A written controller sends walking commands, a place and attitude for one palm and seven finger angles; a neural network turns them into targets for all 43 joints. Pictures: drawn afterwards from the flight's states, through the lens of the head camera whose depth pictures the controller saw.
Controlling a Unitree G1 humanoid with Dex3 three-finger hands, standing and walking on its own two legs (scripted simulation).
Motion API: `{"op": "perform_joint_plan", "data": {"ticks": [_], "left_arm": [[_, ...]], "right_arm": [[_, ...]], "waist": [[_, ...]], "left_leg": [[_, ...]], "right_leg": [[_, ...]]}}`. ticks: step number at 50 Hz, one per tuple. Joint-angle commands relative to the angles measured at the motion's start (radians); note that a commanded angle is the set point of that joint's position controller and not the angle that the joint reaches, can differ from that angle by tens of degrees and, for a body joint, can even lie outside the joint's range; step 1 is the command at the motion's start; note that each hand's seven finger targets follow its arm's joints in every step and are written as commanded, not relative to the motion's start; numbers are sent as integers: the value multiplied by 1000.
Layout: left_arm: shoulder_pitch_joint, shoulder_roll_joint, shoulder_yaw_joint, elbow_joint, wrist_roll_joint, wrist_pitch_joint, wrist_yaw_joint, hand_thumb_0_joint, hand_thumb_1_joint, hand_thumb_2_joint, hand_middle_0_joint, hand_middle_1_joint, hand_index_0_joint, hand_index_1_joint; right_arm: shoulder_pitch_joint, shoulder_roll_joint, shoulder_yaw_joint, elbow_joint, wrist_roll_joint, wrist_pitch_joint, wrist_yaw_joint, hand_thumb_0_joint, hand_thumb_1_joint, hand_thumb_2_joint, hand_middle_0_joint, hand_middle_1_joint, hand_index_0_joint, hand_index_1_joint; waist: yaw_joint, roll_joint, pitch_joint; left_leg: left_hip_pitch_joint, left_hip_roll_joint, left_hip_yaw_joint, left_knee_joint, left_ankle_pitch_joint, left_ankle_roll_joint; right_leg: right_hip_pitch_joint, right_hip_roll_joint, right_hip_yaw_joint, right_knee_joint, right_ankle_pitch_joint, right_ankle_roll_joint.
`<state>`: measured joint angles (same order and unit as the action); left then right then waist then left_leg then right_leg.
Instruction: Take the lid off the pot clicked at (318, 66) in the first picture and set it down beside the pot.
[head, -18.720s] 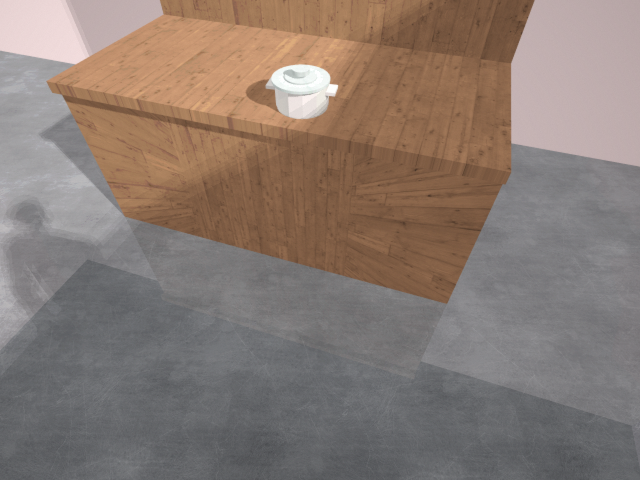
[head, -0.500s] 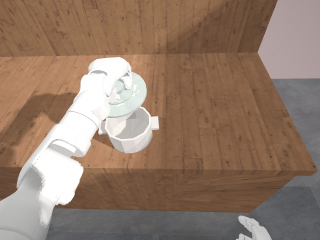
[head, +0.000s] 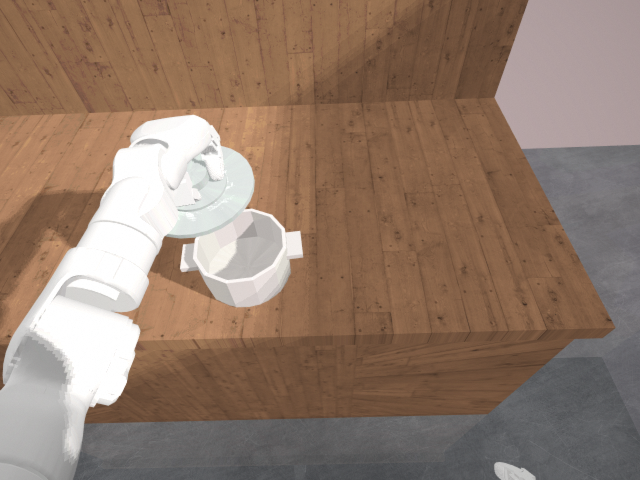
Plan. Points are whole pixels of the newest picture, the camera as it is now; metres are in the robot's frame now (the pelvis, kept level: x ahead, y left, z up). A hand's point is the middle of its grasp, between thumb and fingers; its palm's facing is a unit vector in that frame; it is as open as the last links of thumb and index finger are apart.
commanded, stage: move the lid sideways beside the pot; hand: left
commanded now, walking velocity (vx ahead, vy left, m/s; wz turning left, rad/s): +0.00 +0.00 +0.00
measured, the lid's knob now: (190, 176) +0.49 +0.18 +0.11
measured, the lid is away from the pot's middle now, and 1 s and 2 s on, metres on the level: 0.04 0.16 0.24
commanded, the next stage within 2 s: lower the lid onto the table in 1.74 s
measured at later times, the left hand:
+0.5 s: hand (133, 190) +0.45 +0.24 +0.13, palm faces -0.33 -0.07 -0.94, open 7.0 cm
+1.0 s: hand (93, 187) +0.45 +0.29 +0.13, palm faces -0.33 -0.07 -0.94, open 6.9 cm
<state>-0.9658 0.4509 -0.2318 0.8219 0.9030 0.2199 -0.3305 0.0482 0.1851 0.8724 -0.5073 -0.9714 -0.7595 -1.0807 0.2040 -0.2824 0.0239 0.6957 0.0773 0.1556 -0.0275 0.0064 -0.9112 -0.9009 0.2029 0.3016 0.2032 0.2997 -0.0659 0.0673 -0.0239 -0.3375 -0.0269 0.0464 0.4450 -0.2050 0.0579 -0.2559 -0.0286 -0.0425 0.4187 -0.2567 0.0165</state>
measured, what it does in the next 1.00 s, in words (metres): stands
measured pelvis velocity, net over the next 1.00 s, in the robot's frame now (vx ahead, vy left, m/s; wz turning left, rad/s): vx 0.00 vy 0.03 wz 0.01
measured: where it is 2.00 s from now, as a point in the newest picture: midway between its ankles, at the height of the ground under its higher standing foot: outside the picture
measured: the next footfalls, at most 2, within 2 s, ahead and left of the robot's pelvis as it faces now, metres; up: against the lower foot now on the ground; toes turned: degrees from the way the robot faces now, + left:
none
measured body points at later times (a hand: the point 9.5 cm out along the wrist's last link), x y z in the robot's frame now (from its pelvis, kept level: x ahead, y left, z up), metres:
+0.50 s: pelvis +0.00 +0.01 +0.00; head +0.05 +0.00 +0.45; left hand +0.46 +0.24 +0.18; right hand +0.13 -0.24 -0.12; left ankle +0.01 +0.08 -0.74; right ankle -0.03 -0.13 -0.74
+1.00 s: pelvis +0.00 +0.03 +0.00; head +0.06 +0.02 +0.44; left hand +0.47 +0.29 +0.19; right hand +0.09 -0.25 -0.13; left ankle +0.01 +0.08 -0.74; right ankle -0.03 -0.13 -0.74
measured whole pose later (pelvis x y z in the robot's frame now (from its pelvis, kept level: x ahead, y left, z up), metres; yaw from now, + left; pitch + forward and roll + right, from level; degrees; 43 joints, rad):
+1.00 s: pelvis +0.00 +0.03 +0.00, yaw +1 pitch +8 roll -2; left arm -0.95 0.68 -0.11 0.84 0.92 -0.02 -0.41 0.05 0.19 0.87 -0.50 -0.97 -0.77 -1.08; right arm 0.23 -0.29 0.01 0.69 0.08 0.16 -0.03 0.00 -0.91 -0.90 0.20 0.30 0.20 0.30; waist -0.06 0.04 -0.01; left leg -0.40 -0.05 0.04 0.47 -0.21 0.09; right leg -0.28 -0.05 -0.05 0.39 -0.23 0.03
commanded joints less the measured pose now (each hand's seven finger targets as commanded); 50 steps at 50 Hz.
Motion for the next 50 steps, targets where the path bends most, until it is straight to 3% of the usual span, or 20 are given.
{"op": "perform_joint_plan", "data": {"ticks": [1, 2, 5, 8, 11, 12, 14, 18, 20, 24, 25, 27, 32, 37, 40, 41, 42, 45, 48, 50], "left_arm": [[-630, 285, 103, -364, 28, -48, 29, 0, 587, 1052, -698, -1088, -905, -1154], [-581, 260, 86, -342, 21, -50, 21, 0, 587, 1052, -698, -1088, -905, -1154], [-516, 313, 130, -263, 9, -65, 6, 0, 587, 1052, -698, -1088, -905, -1154], [-530, 286, 104, -284, 4, -76, 1, 0, 587, 1052, -698, -1088, -905, -1154], [-558, 359, 151, -365, 15, -95, 4, 0, 587, 1052, -698, -1088, -905, -1154], [-534, 337, 136, -328, 17, -94, 5, 0, 587, 1052, -698, -1088, -905, -1154], [-542, 352, 149, -357, 11, -105, 4, 0, 587, 1052, -698, -1088, -905, -1154], [-540, 387, 166, -250, 9, -107, 4, 0, 587, 1052, -698, -1088, -905, -1154], [-562, 382, 149, -244, 10, -112, -3, 0, 587, 1052, -698, -1088, -905, -1154], [-603, 427, 173, -297, 17, -147, -9, 0, 587, 1052, -698, -1088, -905, -1154], [-598, 407, 158, -304, 15, -149, -12, 0, 587, 1052, -698, -1088, -905, -1154], [-546, 408, 161, -219, 11, -157, -20, 0, 587, 1052, -698, -1088, -905, -1154], [-579, 404, 153, -261, 2, -183, -36, 0, 587, 1052, -698, -1088, -905, -1154], [-545, 483, 209, -177, 4, -211, -33, 0, 587, 1052, -698, -1088, -905, -1154], [-627, 507, 212, -279, 14, -232, -23, 0, 587, 1052, -698, -1088, -905, -1154], [-604, 492, 210, -259, 19, -234, -22, 0, 587, 1052, -698, -1088, -905, -1154], [-597, 528, 236, -263, 21, -237, -18, 0, 587, 1052, -698, -1088, -905, -1154], [-540, 569, 274, -213, 19, -245, -16, 0, 587, 1052, -698, -1088, -905, -1154], [-528, 522, 240, -189, 15, -241, -24, 0, 587, 1052, -698, -1088, -905, -1154], [-524, 543, 254, -192, 18, -243, -28, 0, 587, 1052, -698, -1088, -905, -1154]], "right_arm": [[-66, -128, -53, -143, -5, -47, -10, 0, -900, -900, 200, 300, 200, 300], [-63, -127, -57, -145, -5, -49, -10, 0, -900, -900, 200, 300, 200, 300], [-46, -141, -53, -130, 1, -40, -9, 0, -900, -900, 200, 300, 200, 300], [-56, -140, -52, -131, 2, -33, -4, 0, -900, -900, 200, 300, 200, 300], [-60, -144, -54, -140, 0, -30, -1, 0, -900, -900, 200, 300, 200, 300], [-60, -139, -53, -141, 1, -31, -2, 0, -900, -900, 200, 300, 200, 300], [-63, -140, -53, -149, 0, -33, -3, 0, -900, -900, 200, 300, 200, 300], [-50, -148, -46, -128, 6, -26, -10, 0, -900, -900, 200, 300, 200, 300], [-48, -148, -48, -126, 7, -27, -11, 0, -900, -900, 200, 300, 200, 300], [-43, -150, -48, -132, 2, -37, -17, 0, -900, -900, 200, 300, 200, 300], [-35, -148, -51, -130, 0, -34, -15, 0, -900, -900, 200, 300, 200, 300], [-24, -151, -49, -119, 4, -29, -16, 0, -900, -900, 200, 300, 200, 300], [-17, -156, -56, -115, 3, -24, -13, 0, -900, -900, 200, 300, 200, 300], [4, -165, -54, -107, 6, -18, -19, 0, -900, -900, 200, 300, 200, 300], [8, -167, -62, -110, 1, -21, -19, 0, -900, -900, 200, 300, 200, 300], [14, -164, -63, -110, -1, -23, -20, 0, -900, -900, 200, 300, 200, 300], [20, -169, -64, -107, -1, -24, -18, 0, -900, -900, 200, 300, 200, 300], [30, -173, -64, -106, -1, -22, -16, 0, -900, -900, 200, 300, 200, 300], [25, -171, -65, -105, 1, -19, -13, 0, -900, -900, 200, 300, 200, 300], [27, -176, -66, -107, 1, -16, -10, 0, -900, -900, 200, 300, 200, 300]], "waist": [[5, -31, -517], [1, -33, -479], [6, -68, -402], [5, -40, -389], [13, -1, -456], [9, -5, -439], [12, -6, -457], [11, -56, -418], [5, -36, -412], [9, 11, -485], [4, 28, -492], [0, 2, -438], [-2, 13, -437], [5, -21, -411], [4, 42, -484], [3, 55, -482], [7, 75, -478], [12, 54, -476], [8, 37, -456], [8, 37, -454]], "left_leg": [[393, 1, -91, 26, 402, 26], [396, 4, -88, 31, 411, 28], [342, 4, -85, 28, 392, 28], [353, 3, -88, 18, 370, 23], [393, 6, -95, 29, 433, 20], [389, 6, -97, 33, 429, 20], [391, 7, -102, 33, 446, 19], [347, 9, -94, 21, 365, 18], [346, 12, -91, 21, 353, 19], [395, 9, -102, 36, 411, 17], [418, 13, -105, 43, 441, 18], [382, 14, -100, 40, 396, 17], [406, 20, -113, 40, 428, 15], [356, 18, -110, 31, 373, 19], [419, 24, -123, 36, 440, 13], [438, 24, -128, 41, 468, 10], [437, 28, -129, 42, 476, 7], [417, 29, -127, 45, 495, 8], [403, 28, -126, 40, 461, 9], [404, 29, -130, 40, 475, 7]], "right_leg": [[52, 34, 2, -22, 426, -56], [26, 37, -2, -28, 412, -55], [16, 38, -7, -30, 405, -56], [-13, 39, -15, -33, 366, -59], [9, 39, -8, -25, 392, -60], [-4, 41, -12, -24, 378, -61], [-4, 39, -12, -27, 377, -62], [-8, 42, -19, -29, 341, -58], [-22, 39, -17, -32, 320, -58], [-16, 37, -14, -31, 341, -62], [-27, 39, -14, -28, 345, -59], [-48, 41, -22, -35, 313, -57], [-76, 43, -30, -37, 298, -58], [-63, 45, -30, -40, 271, -59], [-66, 44, -28, -37, 283, -61], [-87, 47, -32, -39, 275, -61], [-85, 47, -32, -41, 274, -63], [-69, 47, -29, -39, 288, -62], [-84, 47, -32, -46, 270, -60], [-87, 49, -31, -47, 268, -60]]}}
